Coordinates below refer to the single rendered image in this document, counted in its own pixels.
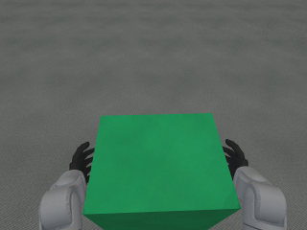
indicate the robot right forearm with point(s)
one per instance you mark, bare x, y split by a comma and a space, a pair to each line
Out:
264, 205

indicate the carton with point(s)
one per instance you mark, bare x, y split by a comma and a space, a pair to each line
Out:
159, 172

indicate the robot left forearm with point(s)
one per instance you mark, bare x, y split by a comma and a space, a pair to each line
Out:
61, 207

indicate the robot right hand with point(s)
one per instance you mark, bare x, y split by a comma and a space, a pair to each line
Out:
237, 158

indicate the robot left hand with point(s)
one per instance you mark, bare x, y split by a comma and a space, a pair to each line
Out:
79, 162

